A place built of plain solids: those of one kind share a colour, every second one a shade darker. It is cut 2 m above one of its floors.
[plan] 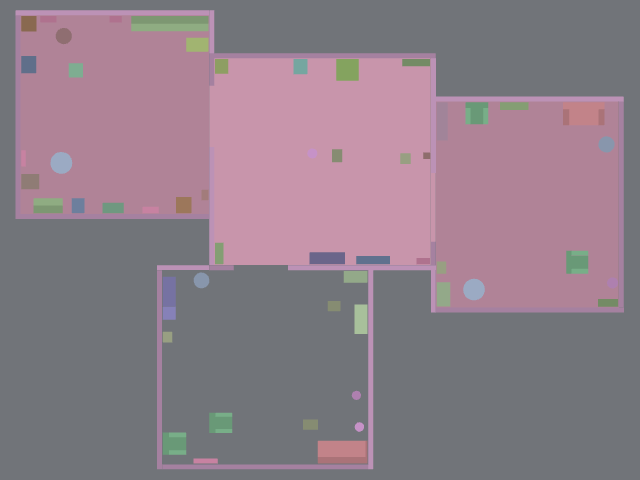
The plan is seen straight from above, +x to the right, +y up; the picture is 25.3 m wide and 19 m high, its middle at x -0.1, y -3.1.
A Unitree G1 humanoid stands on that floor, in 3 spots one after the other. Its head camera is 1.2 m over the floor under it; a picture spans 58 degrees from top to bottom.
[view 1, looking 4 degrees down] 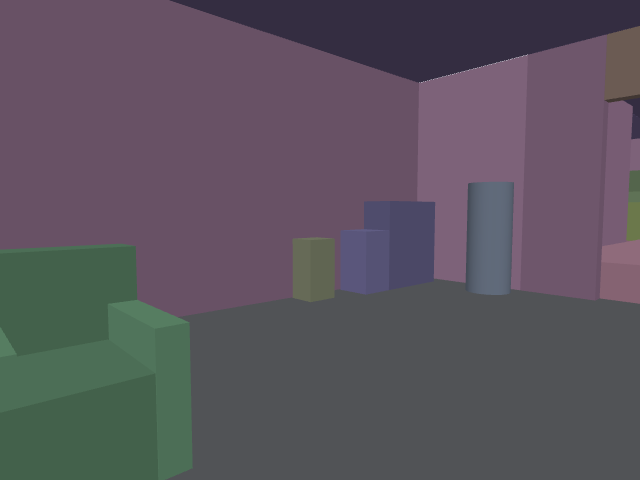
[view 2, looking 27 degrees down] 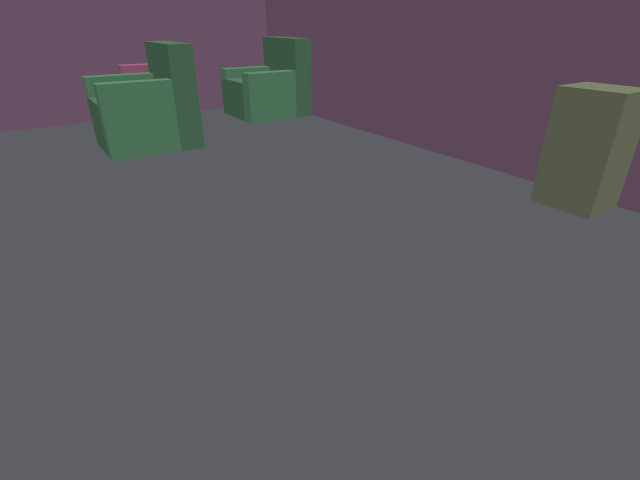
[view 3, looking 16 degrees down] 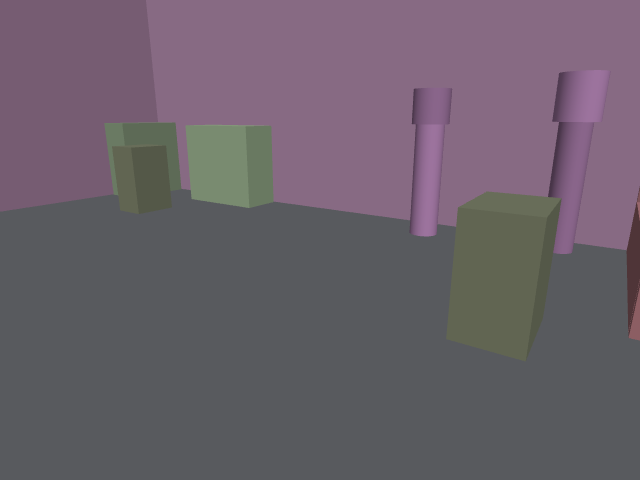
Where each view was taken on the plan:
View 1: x -1.74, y -10.79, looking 138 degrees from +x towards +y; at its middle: side_table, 5.69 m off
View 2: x -2.97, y -5.54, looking -124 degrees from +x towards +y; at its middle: ground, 2.64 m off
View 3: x -2.97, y -10.83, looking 34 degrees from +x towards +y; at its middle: ground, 4.35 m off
